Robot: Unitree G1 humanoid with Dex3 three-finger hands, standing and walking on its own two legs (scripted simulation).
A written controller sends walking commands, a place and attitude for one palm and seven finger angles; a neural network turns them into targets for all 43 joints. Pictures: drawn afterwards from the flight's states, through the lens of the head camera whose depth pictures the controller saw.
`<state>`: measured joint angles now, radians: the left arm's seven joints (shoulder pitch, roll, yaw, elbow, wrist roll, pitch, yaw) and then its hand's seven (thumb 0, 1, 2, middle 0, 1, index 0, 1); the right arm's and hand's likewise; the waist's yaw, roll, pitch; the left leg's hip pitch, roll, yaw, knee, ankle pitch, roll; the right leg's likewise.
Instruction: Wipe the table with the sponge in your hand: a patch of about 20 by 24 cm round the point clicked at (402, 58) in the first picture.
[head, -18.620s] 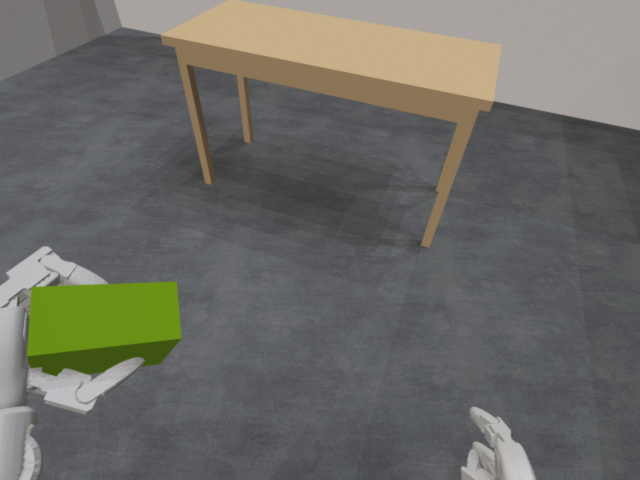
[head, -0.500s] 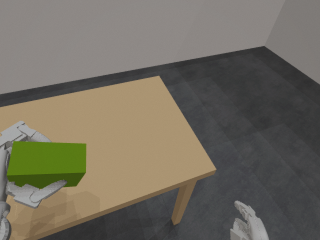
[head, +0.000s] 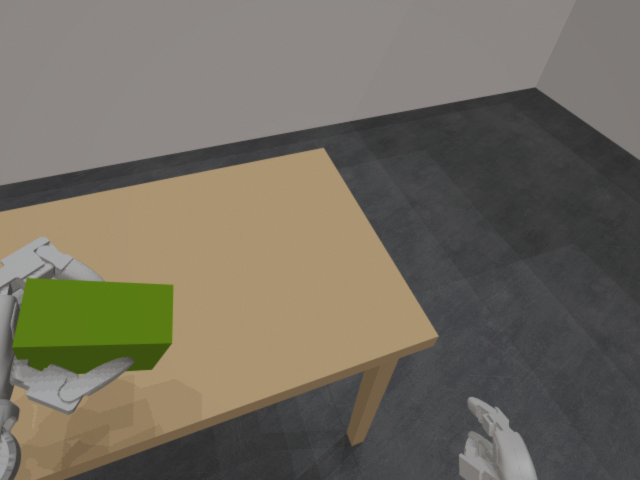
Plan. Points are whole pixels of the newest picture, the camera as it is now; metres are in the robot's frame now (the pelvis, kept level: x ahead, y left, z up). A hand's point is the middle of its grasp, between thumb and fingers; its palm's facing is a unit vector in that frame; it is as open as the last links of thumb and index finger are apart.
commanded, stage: shuffle to correct the standing spot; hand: left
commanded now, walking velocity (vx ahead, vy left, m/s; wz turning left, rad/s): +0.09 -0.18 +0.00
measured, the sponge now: (119, 330) +0.23 +0.21 +0.14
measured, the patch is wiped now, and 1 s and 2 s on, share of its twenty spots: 0.00 0.00 0.00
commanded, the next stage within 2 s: come to a stop and stand still in 1.38 s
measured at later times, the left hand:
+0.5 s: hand (97, 313) +0.23 +0.23 +0.15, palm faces +0.27 -0.86 -0.43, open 9.9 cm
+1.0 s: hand (84, 324) +0.22 +0.23 +0.15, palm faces +0.30 -0.86 -0.40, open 9.9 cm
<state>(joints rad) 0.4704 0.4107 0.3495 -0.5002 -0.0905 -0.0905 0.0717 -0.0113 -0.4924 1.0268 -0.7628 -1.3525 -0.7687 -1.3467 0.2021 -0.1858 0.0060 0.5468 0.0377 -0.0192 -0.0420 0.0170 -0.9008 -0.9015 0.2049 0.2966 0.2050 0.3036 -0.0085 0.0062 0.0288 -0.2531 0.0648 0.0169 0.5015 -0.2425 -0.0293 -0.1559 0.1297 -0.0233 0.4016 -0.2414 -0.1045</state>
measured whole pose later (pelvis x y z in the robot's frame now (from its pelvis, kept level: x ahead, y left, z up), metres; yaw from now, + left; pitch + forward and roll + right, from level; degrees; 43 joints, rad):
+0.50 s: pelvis +0.01 -0.01 +0.00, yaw -1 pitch +0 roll -1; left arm 0.49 0.42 0.36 -0.51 -0.09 -0.09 0.08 -0.01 -0.49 1.03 -0.76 -1.35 -0.77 -1.35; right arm 0.20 -0.20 -0.01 0.55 0.04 -0.01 -0.04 0.02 -0.90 -0.90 0.20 0.30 0.20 0.30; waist -0.03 0.00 0.03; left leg -0.26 0.08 0.03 0.53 -0.27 -0.04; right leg -0.17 0.15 -0.01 0.42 -0.26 -0.11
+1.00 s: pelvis +0.00 +0.00 +0.00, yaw -1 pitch +0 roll -1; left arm 0.47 0.40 0.34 -0.49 -0.09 -0.08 0.08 -0.01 -0.49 1.03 -0.76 -1.35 -0.77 -1.35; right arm 0.20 -0.19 0.01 0.54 0.04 -0.01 -0.04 0.02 -0.90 -0.90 0.20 0.30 0.21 0.30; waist 0.00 0.01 0.02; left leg -0.26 0.08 0.02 0.51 -0.25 -0.04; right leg -0.17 0.14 -0.02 0.41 -0.25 -0.11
